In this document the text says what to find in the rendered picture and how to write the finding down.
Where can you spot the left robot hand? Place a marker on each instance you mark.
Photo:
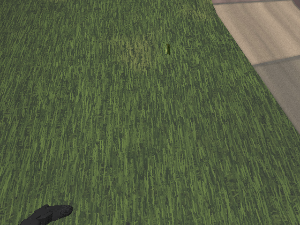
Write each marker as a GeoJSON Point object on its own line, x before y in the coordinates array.
{"type": "Point", "coordinates": [46, 214]}

